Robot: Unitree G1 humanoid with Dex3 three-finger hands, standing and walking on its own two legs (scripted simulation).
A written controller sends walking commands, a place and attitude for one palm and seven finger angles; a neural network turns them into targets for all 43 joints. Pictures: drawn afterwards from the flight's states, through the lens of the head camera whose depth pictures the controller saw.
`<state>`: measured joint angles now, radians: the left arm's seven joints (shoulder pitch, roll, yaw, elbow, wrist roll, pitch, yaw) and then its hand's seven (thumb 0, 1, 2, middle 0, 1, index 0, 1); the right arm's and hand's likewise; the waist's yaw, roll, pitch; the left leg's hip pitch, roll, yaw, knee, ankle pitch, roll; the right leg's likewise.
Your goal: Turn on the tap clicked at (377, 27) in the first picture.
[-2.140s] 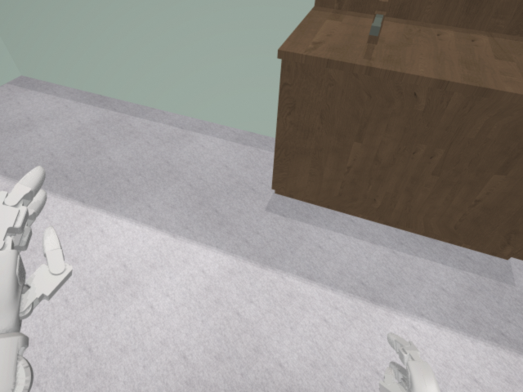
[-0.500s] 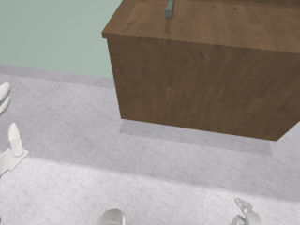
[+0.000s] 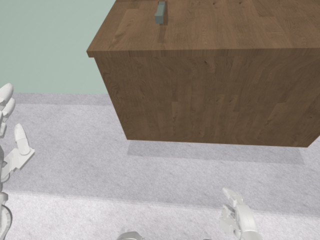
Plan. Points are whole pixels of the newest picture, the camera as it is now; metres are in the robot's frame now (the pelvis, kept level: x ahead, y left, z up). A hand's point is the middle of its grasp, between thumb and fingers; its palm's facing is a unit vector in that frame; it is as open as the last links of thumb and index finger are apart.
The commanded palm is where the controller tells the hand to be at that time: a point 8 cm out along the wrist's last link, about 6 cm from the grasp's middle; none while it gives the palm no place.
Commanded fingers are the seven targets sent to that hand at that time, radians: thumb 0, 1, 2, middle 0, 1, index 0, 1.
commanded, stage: turn to face it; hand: left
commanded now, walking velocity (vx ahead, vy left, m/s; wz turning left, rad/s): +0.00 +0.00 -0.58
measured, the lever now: (159, 18) +0.81 +0.09 +0.14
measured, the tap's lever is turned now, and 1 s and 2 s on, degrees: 0 0 0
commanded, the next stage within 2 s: take the last steps up to it in 0.48 s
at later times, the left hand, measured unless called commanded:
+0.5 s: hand (63, 134) +0.26 +0.20 +0.19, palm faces +0.22 -0.89 -0.40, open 7.4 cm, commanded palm +0.22 +0.24 +0.20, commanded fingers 0.00 0.90 0.90 -0.20 -0.30 -0.20 -0.30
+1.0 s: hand (68, 145) +0.23 +0.18 +0.19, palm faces +0.16 -0.91 -0.38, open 7.4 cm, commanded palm +0.19 +0.23 +0.20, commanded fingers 0.00 0.90 0.90 -0.20 -0.30 -0.20 -0.30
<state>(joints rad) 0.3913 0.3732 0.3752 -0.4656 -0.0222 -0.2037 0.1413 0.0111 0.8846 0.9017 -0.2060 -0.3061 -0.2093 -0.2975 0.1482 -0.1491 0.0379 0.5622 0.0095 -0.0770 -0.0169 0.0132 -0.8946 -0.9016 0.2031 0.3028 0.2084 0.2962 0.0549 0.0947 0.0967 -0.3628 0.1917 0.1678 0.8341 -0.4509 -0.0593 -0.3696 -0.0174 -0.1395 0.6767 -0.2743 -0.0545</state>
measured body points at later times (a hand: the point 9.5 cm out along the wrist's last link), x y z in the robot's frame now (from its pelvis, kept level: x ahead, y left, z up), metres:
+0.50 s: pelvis -0.01 +0.01 +0.02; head +0.00 +0.02 +0.47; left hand +0.24 +0.25 +0.21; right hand +0.09 -0.25 -0.06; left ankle +0.03 +0.13 -0.72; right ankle -0.01 -0.09 -0.69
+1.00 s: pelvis -0.05 +0.01 +0.02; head -0.06 +0.02 +0.47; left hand +0.22 +0.23 +0.21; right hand +0.00 -0.27 -0.07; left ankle +0.01 +0.11 -0.72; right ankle -0.07 -0.10 -0.66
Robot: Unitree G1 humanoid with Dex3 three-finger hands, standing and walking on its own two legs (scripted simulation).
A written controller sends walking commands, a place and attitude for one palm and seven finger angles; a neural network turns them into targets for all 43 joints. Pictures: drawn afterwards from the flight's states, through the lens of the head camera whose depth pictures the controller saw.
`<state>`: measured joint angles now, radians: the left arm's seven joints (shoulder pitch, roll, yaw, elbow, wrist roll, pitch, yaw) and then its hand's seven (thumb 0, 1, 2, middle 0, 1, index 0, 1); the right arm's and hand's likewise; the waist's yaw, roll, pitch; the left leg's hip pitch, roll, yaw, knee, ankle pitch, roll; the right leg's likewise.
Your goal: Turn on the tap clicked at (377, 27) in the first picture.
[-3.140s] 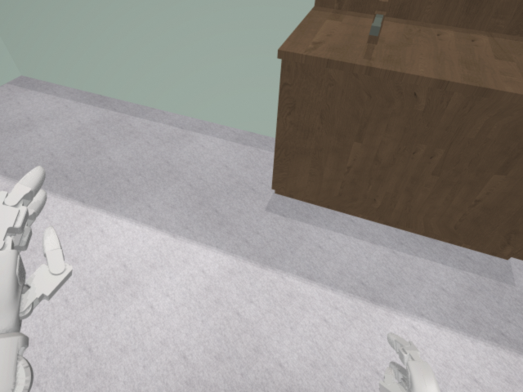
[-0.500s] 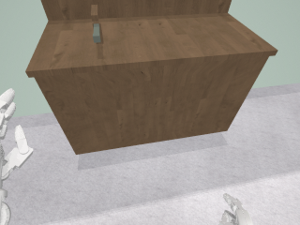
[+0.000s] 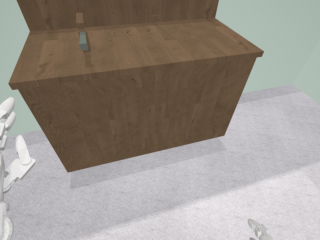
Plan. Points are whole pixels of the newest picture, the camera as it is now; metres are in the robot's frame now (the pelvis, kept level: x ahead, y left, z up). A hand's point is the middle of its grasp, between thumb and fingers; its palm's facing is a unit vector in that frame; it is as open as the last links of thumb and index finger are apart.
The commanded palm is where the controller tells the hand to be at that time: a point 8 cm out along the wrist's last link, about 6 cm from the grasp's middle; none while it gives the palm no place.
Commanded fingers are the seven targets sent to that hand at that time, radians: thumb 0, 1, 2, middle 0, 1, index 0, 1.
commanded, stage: take the last steps up to it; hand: left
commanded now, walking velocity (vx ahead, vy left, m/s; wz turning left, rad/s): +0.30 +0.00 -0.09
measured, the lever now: (83, 45) +0.79 +0.35 +0.12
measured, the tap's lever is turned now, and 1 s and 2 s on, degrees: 0 0 0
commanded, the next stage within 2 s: come to a stop and stand still in 1.48 s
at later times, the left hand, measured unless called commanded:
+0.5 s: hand (68, 130) +0.29 +0.21 +0.18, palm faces +0.39 -0.82 -0.41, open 7.4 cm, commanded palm +0.24 +0.25 +0.18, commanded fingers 0.00 0.90 0.90 -0.20 -0.30 -0.20 -0.30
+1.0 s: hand (97, 94) +0.42 +0.18 +0.17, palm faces +0.38 -0.81 -0.45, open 7.4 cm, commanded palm +0.36 +0.23 +0.18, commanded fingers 0.00 0.90 0.90 -0.20 -0.30 -0.20 -0.30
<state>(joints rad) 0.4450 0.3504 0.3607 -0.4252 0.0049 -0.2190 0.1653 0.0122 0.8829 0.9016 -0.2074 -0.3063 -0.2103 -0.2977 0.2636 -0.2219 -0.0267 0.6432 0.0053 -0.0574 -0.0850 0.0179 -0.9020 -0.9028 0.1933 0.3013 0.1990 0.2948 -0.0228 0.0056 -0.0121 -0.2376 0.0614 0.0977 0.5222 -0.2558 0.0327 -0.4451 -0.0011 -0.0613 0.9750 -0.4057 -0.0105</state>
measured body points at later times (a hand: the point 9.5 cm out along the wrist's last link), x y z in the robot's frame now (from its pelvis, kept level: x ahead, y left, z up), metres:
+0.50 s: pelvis +0.07 -0.02 +0.00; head +0.09 -0.02 +0.45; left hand +0.26 +0.25 +0.20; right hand +0.21 -0.29 -0.09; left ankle +0.13 +0.10 -0.73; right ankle +0.04 -0.14 -0.74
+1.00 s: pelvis +0.19 -0.04 +0.00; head +0.22 -0.06 +0.45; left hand +0.39 +0.23 +0.19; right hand +0.33 -0.28 -0.12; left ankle +0.19 +0.09 -0.67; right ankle +0.18 -0.14 -0.74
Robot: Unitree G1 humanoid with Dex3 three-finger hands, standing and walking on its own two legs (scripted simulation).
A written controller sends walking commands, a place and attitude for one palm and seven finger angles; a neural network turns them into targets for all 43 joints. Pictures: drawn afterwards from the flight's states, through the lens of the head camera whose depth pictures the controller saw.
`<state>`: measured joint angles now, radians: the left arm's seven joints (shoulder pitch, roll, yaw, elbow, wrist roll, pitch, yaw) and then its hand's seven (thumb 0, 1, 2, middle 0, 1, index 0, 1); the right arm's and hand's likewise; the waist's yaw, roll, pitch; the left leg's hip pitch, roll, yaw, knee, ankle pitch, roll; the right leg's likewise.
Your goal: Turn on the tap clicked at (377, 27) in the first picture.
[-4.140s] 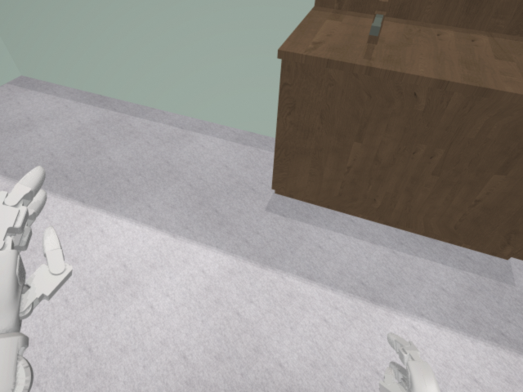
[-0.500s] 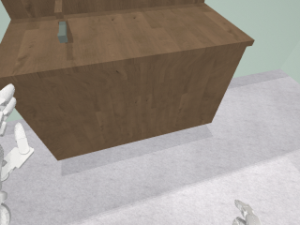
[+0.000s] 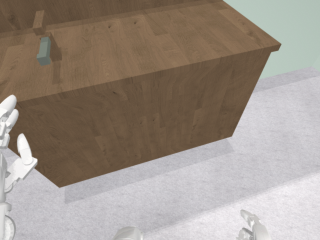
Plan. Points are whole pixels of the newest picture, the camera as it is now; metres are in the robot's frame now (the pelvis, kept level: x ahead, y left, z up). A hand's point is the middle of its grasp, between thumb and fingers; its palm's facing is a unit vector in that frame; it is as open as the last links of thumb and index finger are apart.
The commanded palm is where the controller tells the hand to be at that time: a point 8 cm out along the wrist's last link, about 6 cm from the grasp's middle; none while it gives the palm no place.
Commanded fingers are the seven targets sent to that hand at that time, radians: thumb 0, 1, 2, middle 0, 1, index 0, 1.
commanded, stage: take the last steps up to it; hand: left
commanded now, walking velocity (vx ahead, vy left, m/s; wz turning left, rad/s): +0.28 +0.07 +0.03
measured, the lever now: (43, 59) +0.59 +0.41 +0.12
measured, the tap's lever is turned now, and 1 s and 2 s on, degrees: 0 0 0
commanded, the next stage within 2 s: come to a stop and stand still in 0.48 s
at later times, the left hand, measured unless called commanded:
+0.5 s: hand (57, 109) +0.33 +0.23 +0.18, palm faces +0.40 -0.77 -0.50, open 7.4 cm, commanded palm +0.28 +0.28 +0.18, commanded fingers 0.00 0.90 0.90 -0.20 -0.30 -0.20 -0.30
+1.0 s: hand (54, 98) +0.37 +0.25 +0.18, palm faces +0.39 -0.82 -0.41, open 7.4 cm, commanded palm +0.31 +0.29 +0.18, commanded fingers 0.00 0.90 0.90 -0.20 -0.30 -0.20 -0.30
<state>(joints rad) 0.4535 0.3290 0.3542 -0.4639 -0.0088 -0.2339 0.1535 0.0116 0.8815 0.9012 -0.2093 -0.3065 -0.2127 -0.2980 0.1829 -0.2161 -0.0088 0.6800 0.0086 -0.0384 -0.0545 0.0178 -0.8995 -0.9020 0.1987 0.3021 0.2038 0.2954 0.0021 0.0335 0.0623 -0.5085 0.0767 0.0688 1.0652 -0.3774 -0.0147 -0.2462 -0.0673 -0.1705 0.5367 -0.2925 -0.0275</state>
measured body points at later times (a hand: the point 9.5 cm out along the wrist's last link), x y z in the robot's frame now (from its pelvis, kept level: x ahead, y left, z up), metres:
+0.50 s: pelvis +0.12 +0.00 -0.01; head +0.13 -0.03 +0.44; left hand +0.30 +0.27 +0.21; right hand +0.28 -0.20 -0.12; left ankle +0.11 +0.13 -0.72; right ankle +0.16 -0.09 -0.74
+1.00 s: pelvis +0.15 +0.02 +0.00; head +0.17 +0.02 +0.45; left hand +0.34 +0.30 +0.20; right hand +0.33 -0.20 -0.08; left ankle +0.21 +0.13 -0.74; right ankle +0.15 -0.09 -0.74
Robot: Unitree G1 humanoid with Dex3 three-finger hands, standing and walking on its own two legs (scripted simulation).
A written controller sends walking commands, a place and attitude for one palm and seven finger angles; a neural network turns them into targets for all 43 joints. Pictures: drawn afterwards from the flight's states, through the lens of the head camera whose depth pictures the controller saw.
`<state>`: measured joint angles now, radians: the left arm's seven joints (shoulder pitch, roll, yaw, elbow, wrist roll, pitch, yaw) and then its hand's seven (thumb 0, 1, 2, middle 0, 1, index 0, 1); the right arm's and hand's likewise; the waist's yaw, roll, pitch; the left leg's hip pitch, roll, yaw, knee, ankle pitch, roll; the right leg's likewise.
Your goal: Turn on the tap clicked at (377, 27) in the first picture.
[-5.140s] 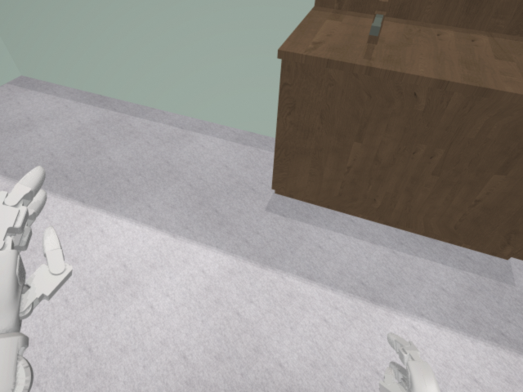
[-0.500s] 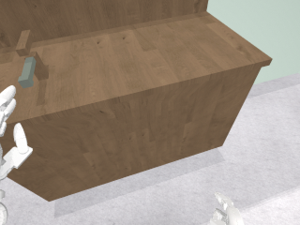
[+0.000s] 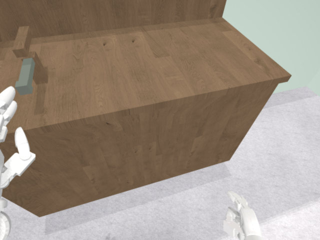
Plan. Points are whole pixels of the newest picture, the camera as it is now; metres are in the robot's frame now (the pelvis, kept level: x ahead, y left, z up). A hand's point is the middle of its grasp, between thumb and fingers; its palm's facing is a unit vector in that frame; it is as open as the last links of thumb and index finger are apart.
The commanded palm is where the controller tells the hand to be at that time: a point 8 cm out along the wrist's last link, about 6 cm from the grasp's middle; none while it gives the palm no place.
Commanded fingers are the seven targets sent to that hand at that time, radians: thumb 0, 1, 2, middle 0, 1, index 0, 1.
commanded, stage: come to a stop and stand still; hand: left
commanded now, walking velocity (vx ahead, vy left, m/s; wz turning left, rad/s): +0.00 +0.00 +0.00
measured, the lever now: (24, 87) +0.44 +0.40 +0.12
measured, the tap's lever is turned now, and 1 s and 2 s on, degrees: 0 0 0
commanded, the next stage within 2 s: look again from close up in 1.06 s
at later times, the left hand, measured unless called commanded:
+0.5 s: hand (10, 151) +0.23 +0.29 +0.17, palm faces +0.39 -0.85 -0.36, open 7.5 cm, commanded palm +0.16 +0.31 +0.18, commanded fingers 0.00 0.90 0.90 -0.20 -0.30 -0.20 -0.30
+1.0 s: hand (14, 141) +0.25 +0.29 +0.17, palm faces +0.39 -0.85 -0.35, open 7.4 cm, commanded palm +0.19 +0.32 +0.18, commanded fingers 0.00 0.90 0.90 -0.20 -0.30 -0.20 -0.30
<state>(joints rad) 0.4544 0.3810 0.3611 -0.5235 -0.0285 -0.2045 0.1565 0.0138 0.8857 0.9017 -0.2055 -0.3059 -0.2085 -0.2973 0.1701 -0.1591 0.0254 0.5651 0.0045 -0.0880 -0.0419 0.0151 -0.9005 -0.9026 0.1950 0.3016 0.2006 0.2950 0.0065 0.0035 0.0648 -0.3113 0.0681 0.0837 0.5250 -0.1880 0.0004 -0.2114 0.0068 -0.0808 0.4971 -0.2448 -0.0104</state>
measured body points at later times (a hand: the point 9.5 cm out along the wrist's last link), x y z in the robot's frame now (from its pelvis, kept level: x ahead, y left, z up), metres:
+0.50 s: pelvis -0.01 +0.04 +0.00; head +0.01 +0.07 +0.45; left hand +0.20 +0.33 +0.19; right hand +0.14 -0.20 -0.06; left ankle +0.06 +0.12 -0.73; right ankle +0.00 -0.10 -0.73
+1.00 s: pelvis +0.03 +0.04 +0.01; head +0.05 +0.07 +0.46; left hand +0.22 +0.34 +0.19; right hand +0.22 -0.17 -0.06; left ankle +0.06 +0.12 -0.73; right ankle +0.00 -0.10 -0.73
